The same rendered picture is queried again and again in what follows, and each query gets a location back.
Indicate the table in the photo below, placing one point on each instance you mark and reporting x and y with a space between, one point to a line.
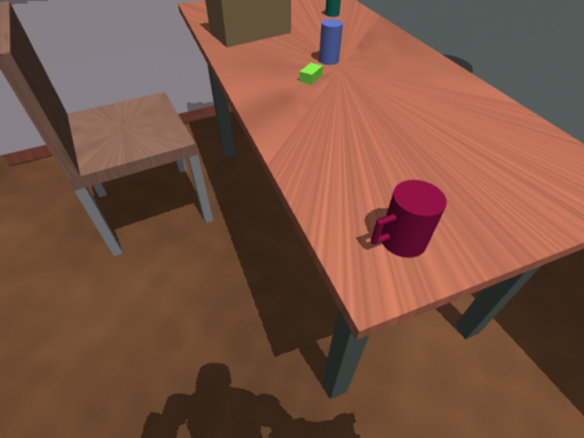
394 109

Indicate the chair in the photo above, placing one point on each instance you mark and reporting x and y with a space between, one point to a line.
93 146

